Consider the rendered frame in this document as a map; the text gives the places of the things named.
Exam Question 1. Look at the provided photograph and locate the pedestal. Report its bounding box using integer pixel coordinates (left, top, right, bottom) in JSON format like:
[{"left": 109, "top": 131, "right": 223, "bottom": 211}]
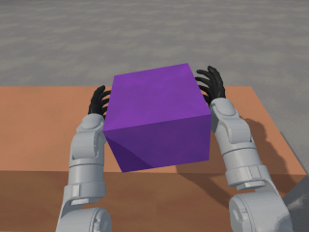
[{"left": 0, "top": 86, "right": 307, "bottom": 232}]

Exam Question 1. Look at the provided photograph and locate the carton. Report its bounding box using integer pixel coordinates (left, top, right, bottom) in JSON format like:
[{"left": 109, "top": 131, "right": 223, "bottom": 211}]
[{"left": 102, "top": 63, "right": 211, "bottom": 173}]

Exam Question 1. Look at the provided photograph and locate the right robot forearm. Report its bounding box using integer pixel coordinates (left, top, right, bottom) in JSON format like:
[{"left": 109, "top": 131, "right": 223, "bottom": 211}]
[{"left": 209, "top": 98, "right": 293, "bottom": 229}]

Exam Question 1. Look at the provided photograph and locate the right robot hand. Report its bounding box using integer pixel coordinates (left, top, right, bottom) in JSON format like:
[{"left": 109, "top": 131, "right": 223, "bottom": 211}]
[{"left": 195, "top": 66, "right": 226, "bottom": 107}]

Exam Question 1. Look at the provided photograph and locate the robot right upper arm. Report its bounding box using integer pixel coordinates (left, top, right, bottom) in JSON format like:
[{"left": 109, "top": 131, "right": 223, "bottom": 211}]
[{"left": 229, "top": 190, "right": 294, "bottom": 232}]

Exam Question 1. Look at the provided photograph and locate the left robot forearm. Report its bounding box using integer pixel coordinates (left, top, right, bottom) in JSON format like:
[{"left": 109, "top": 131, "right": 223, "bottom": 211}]
[{"left": 55, "top": 113, "right": 107, "bottom": 232}]

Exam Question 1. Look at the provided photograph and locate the robot left upper arm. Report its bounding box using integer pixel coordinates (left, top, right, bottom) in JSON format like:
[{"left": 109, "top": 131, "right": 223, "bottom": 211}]
[{"left": 56, "top": 207, "right": 112, "bottom": 232}]

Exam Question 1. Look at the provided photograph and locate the left robot hand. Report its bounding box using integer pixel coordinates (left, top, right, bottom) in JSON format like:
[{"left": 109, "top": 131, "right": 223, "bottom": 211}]
[{"left": 88, "top": 85, "right": 111, "bottom": 121}]

